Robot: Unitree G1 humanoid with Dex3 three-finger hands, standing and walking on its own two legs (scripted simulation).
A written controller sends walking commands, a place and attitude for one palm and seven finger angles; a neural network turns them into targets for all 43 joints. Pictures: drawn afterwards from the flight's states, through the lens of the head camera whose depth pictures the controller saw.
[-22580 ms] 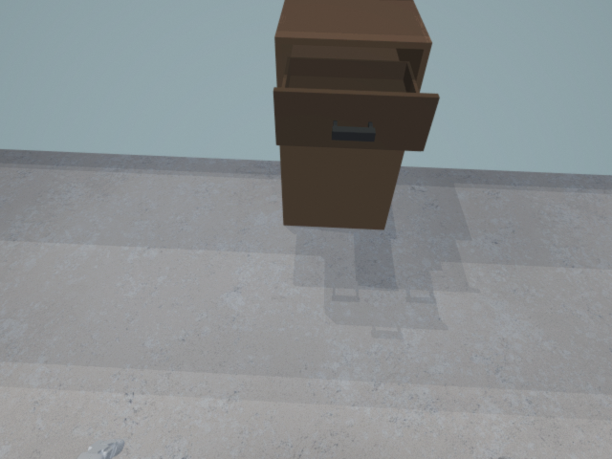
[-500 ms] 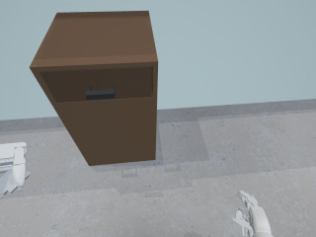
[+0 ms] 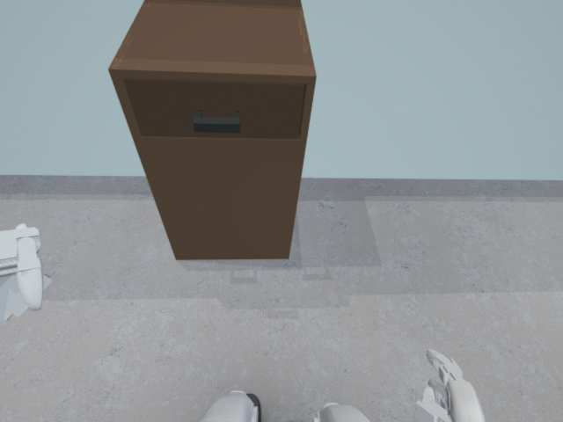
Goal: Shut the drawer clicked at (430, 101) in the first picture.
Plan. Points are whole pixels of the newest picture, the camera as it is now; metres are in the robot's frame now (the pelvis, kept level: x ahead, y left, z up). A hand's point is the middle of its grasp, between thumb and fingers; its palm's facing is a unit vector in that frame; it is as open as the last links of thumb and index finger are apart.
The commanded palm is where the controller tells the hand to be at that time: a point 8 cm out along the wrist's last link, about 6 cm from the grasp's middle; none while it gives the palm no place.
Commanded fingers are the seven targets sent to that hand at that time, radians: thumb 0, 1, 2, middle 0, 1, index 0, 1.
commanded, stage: step back with the hand held close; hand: left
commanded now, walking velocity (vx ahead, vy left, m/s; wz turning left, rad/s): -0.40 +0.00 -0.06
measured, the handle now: (217, 119) +0.76 +0.19 -0.04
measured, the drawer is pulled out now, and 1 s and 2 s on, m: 0.00 0.00 0.00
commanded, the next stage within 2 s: stop stepping back and stand still in 0.04 s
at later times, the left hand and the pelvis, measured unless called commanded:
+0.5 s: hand out of the picture +0.12 +0.23 +0.17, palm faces +0.30 -0.87 -0.40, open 3.2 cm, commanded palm +0.04 +0.27 +0.20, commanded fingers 0.00 0.90 0.90 -1.40 -1.60 -1.40 -1.60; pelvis -0.12 +0.01 +0.01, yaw -6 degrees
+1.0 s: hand out of the picture +0.04 +0.23 +0.19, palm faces +0.31 -0.86 -0.39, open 3.2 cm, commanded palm -0.01 +0.28 +0.20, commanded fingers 0.00 0.90 0.90 -1.40 -1.60 -1.40 -1.60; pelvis -0.17 +0.01 +0.01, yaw -5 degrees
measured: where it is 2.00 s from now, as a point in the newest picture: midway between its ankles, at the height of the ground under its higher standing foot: outside the picture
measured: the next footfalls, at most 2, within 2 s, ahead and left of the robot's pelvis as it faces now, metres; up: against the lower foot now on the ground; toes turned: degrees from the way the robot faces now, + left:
right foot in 0.22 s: -0.10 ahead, -0.08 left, +0.00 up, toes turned -7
left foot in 0.38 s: +0.01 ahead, +0.08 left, +0.00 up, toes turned -3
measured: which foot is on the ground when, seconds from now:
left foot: down 0.00-0.20, up 0.22-0.36, down 0.38-0.62, up 0.64-0.90, down 0.92-1.00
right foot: up 0.00-0.20, down 0.22-1.00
